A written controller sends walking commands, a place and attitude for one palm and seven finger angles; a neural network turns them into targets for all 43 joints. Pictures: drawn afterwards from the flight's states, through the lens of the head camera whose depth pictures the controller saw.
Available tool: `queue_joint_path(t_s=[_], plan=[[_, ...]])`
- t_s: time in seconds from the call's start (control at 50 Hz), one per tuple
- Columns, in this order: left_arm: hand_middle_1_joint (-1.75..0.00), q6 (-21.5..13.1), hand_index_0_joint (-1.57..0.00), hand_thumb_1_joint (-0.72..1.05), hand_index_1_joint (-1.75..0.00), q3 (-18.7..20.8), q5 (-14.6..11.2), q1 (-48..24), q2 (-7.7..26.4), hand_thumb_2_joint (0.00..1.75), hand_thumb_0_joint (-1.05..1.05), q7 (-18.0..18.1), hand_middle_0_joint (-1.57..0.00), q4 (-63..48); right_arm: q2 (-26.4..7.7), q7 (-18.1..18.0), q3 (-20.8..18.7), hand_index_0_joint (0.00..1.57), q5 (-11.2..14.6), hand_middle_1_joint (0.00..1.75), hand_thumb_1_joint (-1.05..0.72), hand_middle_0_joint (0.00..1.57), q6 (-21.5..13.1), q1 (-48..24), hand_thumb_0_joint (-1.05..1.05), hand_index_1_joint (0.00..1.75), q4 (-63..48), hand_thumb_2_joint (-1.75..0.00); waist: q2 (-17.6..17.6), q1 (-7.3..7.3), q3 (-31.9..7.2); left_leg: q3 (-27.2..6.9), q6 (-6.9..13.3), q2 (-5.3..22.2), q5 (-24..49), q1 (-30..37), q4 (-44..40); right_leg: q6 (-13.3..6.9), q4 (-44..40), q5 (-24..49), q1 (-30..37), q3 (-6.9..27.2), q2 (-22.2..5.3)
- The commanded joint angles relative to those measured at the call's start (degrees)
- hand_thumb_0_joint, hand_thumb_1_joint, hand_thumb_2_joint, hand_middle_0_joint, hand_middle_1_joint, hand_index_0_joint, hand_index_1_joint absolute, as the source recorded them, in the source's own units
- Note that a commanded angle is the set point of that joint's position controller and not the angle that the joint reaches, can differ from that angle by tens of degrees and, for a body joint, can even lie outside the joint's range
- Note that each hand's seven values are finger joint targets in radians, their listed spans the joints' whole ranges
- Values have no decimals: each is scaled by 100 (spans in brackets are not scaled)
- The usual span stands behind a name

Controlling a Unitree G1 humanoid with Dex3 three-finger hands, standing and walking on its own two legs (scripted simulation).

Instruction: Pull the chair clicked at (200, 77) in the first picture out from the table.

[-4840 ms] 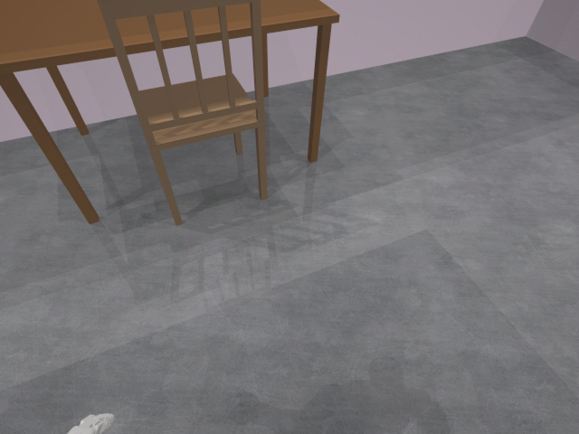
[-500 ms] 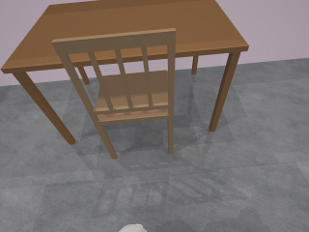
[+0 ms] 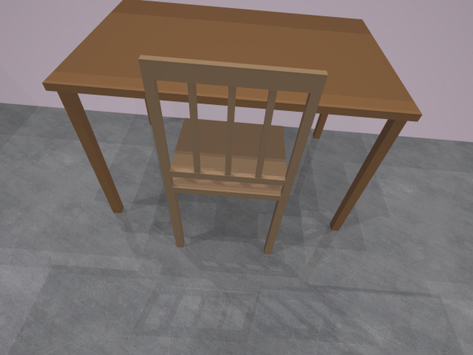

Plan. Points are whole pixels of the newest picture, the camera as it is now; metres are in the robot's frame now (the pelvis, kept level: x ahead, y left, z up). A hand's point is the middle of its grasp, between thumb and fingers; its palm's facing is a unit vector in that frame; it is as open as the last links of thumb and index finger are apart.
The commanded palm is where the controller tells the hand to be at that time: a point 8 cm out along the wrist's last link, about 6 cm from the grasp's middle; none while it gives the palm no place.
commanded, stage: take the last steps up to it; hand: left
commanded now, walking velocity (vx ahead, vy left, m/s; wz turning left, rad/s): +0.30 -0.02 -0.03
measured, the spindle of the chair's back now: (229, 135) +0.70 +0.08 -0.07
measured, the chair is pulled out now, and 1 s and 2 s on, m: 0.00 0.00 0.00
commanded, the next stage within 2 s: come to a stop and stand still in 0.52 s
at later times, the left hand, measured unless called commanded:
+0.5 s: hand (176, 316) +0.22 +0.14 -0.16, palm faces +0.04 -0.98 -0.22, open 7.2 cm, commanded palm none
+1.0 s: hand (163, 318) +0.22 +0.17 -0.18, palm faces +0.01 -0.98 -0.19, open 7.4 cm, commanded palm none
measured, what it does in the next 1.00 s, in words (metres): walks ahead: right foot, then left foot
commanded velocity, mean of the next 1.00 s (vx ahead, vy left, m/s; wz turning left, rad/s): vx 0.06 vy -0.03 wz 0.01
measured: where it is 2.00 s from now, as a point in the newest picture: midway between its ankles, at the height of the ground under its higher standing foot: outside the picture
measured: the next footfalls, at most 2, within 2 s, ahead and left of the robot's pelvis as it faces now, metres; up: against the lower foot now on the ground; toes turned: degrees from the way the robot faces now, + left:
right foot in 0.28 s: +0.22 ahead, -0.13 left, +0.00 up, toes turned -8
left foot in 0.70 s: +0.30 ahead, +0.09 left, +0.00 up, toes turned +5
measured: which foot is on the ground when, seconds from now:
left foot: down 0.00-0.28, up 0.30-0.68, down 0.70-1.00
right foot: up 0.00-0.26, down 0.28-0.74, up 0.76-1.00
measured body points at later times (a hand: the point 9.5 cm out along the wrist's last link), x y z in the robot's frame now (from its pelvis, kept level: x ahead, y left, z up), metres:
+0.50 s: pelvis +0.15 -0.04 +0.00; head +0.18 -0.05 +0.45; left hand +0.22 +0.19 -0.15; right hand +0.16 -0.27 -0.16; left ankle +0.15 +0.09 -0.68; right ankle +0.18 -0.12 -0.74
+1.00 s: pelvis +0.21 -0.01 +0.00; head +0.25 +0.01 +0.45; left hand +0.22 +0.22 -0.17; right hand +0.30 -0.24 -0.14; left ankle +0.26 +0.08 -0.74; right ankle +0.17 -0.15 -0.70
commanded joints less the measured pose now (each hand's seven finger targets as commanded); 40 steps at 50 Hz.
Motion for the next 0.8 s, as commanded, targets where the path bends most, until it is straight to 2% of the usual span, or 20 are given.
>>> queue_joint_path(t_s=[0.0,0.04,0.16,0.2,0.22,0.24,0.26,0.28,0.3,0.34,0.4,0.46,0.56,0.6,0.64,0.66,0.68,0.7,0.74,0.78], plan=[[-30,-265,-20,90,-30,9,-37,-531,169,90,0,-45,-20,-579,-837,-113,-124,20,8,30,-90,20,-191,567,0,30,42,-90,924,-226,518,-1059,916,1371,1477,376,-1451,93,426,529,-1320,175,-183],[-30,-257,-20,90,-30,0,-52,-769,138,90,0,-37,-20,-643,-804,-127,-125,20,12,30,-90,20,-227,783,0,30,156,-90,686,-272,560,-975,966,1404,2141,449,-1382,110,89,572,-1272,120,-178],[-30,-295,-20,90,-30,6,-82,-1255,35,90,0,-52,-20,-859,-913,-114,-172,20,-57,30,-90,20,-203,924,0,30,390,-90,1040,-309,706,-693,857,1418,2249,171,-1057,-76,-1404,651,-449,-198,36],[-30,-336,-20,90,-30,56,-72,-749,116,90,0,-33,-20,-693,-915,-119,-175,20,-43,30,-90,20,-178,830,0,30,450,-90,844,-27,516,-548,712,1294,2493,-147,-438,-192,-1893,922,572,-349,277],[-30,-397,-20,90,-30,114,-48,-57,275,90,0,-10,-20,-477,-878,-110,-161,20,-8,30,-90,20,-185,817,0,30,468,-90,519,290,137,-331,547,1038,2645,-416,517,-273,-2318,1152,1604,-292,352],[-30,-470,-20,90,-30,218,-8,694,700,90,0,47,-20,-282,-665,-57,-141,20,50,30,-90,20,-208,911,0,30,418,-90,-409,580,-370,12,316,577,1775,-1273,1968,-553,-2697,1024,2793,739,-376],[-30,-503,-20,90,-30,335,-40,1180,1240,90,0,104,-20,-195,-375,-35,-95,20,96,30,-90,20,-244,1208,0,30,266,-90,-1630,532,-948,155,119,-136,-1233,-2391,3835,-1202,-3622,1453,3542,3081,-1945],[-30,-493,-20,90,-30,325,-132,945,1236,90,0,129,-20,-226,-549,-50,-131,20,106,30,-90,20,-192,897,0,30,227,-90,-1184,521,-905,-502,206,54,-1479,-2490,4724,-1444,-4033,806,2972,3429,-2082],[-30,-474,-20,90,-30,263,-122,339,975,90,0,153,-20,-382,-500,-31,-167,20,78,30,-90,20,-190,564,0,30,178,-90,-517,359,-452,-607,206,257,-974,-2783,5064,-1463,-4176,361,2389,3150,-1931],[-30,-494,-20,90,-30,129,-109,-445,507,90,0,209,-20,-594,-340,8,-154,20,7,30,-90,20,-97,500,0,30,215,-90,258,-36,28,-676,150,576,-277,-2501,4761,-1227,-4195,704,1228,1963,-1533],[-30,-566,-20,90,-30,19,-59,-697,216,90,0,222,-20,-606,-147,19,-106,20,-42,30,-90,20,41,938,0,30,347,-90,-193,-393,-50,-411,-51,591,-14,-2051,3894,-1029,-4239,1930,775,853,-1121],[-30,-575,-20,90,-30,25,-48,-550,232,90,0,216,-20,-524,-32,50,-84,20,-21,30,-90,20,55,666,0,30,233,-90,-164,-321,-83,-192,-130,505,111,-1934,2886,-1093,-4219,2481,886,652,-993],[-30,-523,-20,90,-30,51,-36,-442,428,90,0,199,-20,-396,-127,88,-76,20,-2,30,-90,20,-25,147,0,30,75,-90,-445,-147,-1,-70,-122,352,136,-1714,1694,-1070,-4103,2255,1314,682,-1038],[-30,-480,-20,90,-30,49,-56,-412,428,90,0,203,-20,-339,-174,69,-49,20,-6,30,-90,20,-50,57,0,30,64,-90,-359,-131,80,-29,-116,281,311,-1341,1202,-977,-3968,2062,1251,645,-966],[-30,-411,-20,90,-30,-24,-78,-502,217,90,0,234,-20,-257,-149,3,9,20,6,30,-90,20,-82,228,0,30,227,-90,-96,-276,181,-93,-160,258,1225,-385,182,-649,-3451,2270,836,421,-638],[-30,-387,-20,90,-30,-97,-92,-382,41,90,0,256,-20,-196,-326,-27,39,20,-4,30,-90,20,-143,483,0,30,313,-90,433,-292,-53,-462,-98,579,2609,11,-111,-383,-2892,2177,908,268,-270],[-30,-347,-20,90,-30,-161,-140,-148,-165,90,0,295,-20,-165,-590,-85,38,20,-17,30,-90,20,-154,455,0,30,306,-90,995,-141,-249,-992,202,1235,4110,165,-100,-135,-2730,1312,896,159,-11],[-30,-301,-20,90,-30,-209,-147,-17,-208,90,0,331,-20,-64,-698,-145,47,20,9,30,-90,20,-94,287,0,30,306,-90,1081,-73,-281,-1112,423,1551,4646,41,-182,-18,-2707,529,1118,52,110],[-30,-147,-20,90,-30,-215,-150,-7,-37,90,0,363,-20,59,-677,-247,53,20,73,30,-90,20,-32,-23,0,30,327,-90,1605,-42,-101,-1209,600,1604,4937,-274,-574,94,-2265,-153,1263,140,102],[-30,-49,-20,90,-30,-192,-121,1,78,90,0,366,-20,29,-745,-303,-16,20,73,30,-90,20,36,-83,0,30,284,-90,1330,-78,-149,-1233,717,1672,5326,105,-540,99,-1835,-359,835,285,56]])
